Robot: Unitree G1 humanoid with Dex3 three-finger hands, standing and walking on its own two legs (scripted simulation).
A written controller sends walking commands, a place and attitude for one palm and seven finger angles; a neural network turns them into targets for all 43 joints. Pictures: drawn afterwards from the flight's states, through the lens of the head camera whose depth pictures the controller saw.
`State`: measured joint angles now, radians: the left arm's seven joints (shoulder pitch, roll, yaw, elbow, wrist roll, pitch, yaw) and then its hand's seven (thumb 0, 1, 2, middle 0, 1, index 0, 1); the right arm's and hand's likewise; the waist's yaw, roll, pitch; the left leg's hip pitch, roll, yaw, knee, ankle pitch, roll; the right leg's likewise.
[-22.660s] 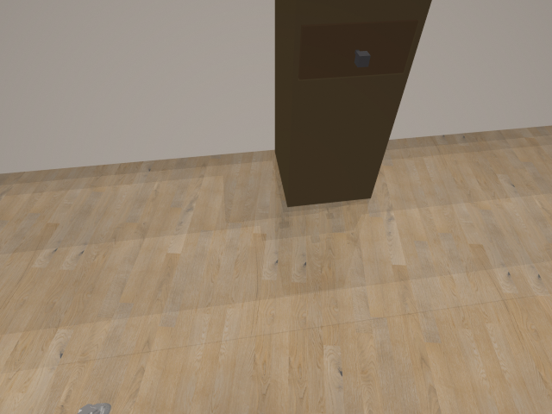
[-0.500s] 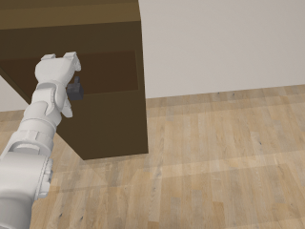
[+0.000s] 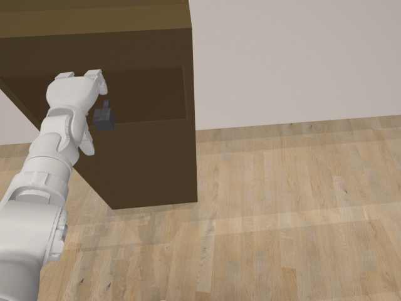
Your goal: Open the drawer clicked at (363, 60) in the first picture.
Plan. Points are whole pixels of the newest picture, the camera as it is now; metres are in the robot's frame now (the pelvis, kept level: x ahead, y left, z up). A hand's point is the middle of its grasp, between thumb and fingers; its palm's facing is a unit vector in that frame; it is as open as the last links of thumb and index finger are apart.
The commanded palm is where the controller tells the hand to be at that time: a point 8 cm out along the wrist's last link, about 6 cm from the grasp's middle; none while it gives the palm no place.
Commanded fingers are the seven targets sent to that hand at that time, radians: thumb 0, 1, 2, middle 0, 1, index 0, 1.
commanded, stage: re-aim the fingers above the handle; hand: left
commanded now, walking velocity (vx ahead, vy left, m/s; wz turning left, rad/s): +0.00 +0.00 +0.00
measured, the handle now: (105, 113) +0.54 +0.21 +0.01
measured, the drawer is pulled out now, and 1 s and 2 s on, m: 0.00 0.00 0.00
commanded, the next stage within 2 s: lower the fingers behind the handle in 0.74 s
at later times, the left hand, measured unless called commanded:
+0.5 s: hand (87, 110) +0.49 +0.22 +0.08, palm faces -0.03 -0.03 -1.00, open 13.8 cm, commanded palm +0.47 +0.23 +0.13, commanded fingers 0.00 -0.50 0.30 -0.30 -1.20 -0.30 -1.20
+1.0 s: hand (85, 115) +0.49 +0.23 +0.07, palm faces -0.08 -0.02 -1.00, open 13.8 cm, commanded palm +0.47 +0.23 +0.12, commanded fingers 0.00 -0.50 0.30 -0.30 -1.20 -0.30 -1.20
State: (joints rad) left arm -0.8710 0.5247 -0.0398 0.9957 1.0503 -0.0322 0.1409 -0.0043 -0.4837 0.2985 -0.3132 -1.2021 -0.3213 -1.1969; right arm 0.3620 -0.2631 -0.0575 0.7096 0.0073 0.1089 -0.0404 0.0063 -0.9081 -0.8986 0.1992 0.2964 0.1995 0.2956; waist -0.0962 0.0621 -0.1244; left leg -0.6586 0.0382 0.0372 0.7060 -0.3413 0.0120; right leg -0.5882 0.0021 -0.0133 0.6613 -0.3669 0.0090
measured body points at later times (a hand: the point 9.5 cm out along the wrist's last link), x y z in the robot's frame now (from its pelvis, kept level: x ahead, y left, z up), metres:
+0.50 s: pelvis +0.00 +0.00 +0.00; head +0.08 -0.01 +0.44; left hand +0.49 +0.22 +0.13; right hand +0.01 -0.28 -0.13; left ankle -0.01 +0.11 -0.72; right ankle -0.04 -0.13 -0.72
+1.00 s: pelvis +0.00 +0.00 +0.00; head +0.09 -0.01 +0.44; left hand +0.49 +0.23 +0.12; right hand +0.00 -0.28 -0.13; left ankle -0.01 +0.11 -0.72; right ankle -0.04 -0.13 -0.72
